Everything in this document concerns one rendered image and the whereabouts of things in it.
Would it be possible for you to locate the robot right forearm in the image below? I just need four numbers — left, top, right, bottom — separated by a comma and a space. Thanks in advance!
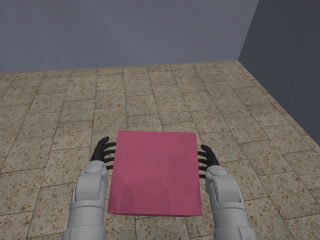
205, 165, 257, 240

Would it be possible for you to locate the carton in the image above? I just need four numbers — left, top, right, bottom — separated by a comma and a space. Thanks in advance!
107, 130, 202, 217

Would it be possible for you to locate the left robot hand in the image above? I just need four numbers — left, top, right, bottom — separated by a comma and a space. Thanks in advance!
90, 136, 117, 170

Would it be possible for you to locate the robot left forearm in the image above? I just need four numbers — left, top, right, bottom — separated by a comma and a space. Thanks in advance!
61, 160, 108, 240

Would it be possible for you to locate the right robot hand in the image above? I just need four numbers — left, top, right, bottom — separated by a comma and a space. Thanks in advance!
197, 144, 220, 179

